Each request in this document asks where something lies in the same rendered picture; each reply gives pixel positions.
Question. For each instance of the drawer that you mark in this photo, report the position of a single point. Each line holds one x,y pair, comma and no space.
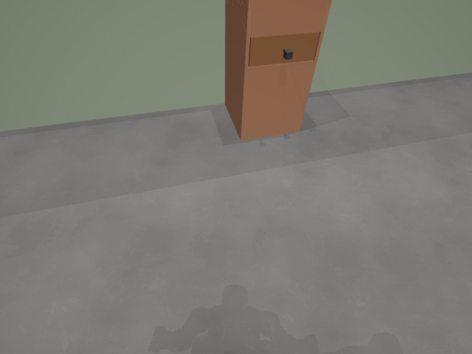
268,50

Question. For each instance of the handle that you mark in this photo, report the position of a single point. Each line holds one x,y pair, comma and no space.
288,54

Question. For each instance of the cabinet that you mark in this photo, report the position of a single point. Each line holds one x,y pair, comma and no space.
269,100

